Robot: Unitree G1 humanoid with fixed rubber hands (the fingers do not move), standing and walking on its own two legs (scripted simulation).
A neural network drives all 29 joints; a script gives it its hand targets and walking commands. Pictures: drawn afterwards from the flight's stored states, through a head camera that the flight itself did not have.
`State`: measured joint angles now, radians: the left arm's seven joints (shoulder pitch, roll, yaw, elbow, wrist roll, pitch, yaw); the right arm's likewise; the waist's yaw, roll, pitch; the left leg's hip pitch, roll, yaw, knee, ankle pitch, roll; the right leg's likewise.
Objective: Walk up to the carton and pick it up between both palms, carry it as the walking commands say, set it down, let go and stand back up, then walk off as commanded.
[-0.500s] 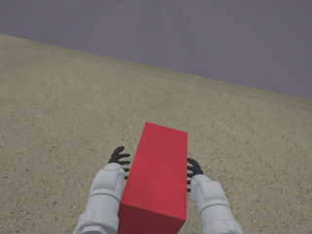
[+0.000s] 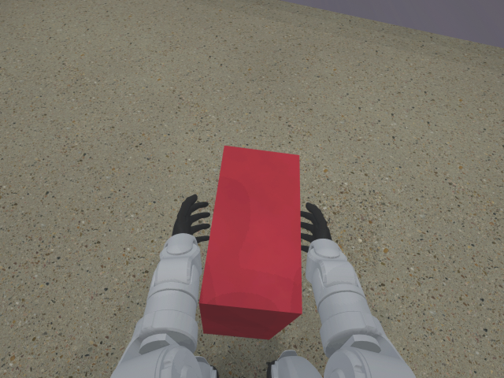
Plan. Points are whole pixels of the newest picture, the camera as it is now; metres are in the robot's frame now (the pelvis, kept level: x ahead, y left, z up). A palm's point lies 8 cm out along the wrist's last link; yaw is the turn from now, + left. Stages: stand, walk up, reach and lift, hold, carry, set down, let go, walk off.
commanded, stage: set down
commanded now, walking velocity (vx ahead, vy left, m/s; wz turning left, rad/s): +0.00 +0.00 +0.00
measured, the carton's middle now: (248, 249) +0.38 +0.00 -0.11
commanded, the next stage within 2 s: none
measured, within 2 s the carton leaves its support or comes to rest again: neither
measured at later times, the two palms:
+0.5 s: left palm (191, 244) +0.39 +0.12 -0.12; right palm (304, 250) +0.38 -0.11 -0.12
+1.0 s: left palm (197, 244) +0.42 +0.12 -0.19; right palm (298, 249) +0.41 -0.12 -0.20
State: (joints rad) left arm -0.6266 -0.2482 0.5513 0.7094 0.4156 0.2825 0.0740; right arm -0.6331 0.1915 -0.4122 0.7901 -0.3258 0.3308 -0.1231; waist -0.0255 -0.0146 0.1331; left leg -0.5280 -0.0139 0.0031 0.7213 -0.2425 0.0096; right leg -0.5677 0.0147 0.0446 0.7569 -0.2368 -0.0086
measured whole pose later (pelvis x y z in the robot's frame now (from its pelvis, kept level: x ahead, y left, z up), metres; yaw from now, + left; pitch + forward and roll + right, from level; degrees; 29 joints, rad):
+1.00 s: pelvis +0.00 +0.01 -0.10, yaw +1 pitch +29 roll +2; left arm -0.82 -0.11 0.35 0.77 0.26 0.06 0.15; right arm -0.81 0.13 -0.40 0.77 -0.31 0.10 -0.15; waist -0.03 -0.01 0.04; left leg -1.36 -0.02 0.00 1.25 -0.41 0.00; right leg -1.39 0.02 0.05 1.27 -0.39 0.00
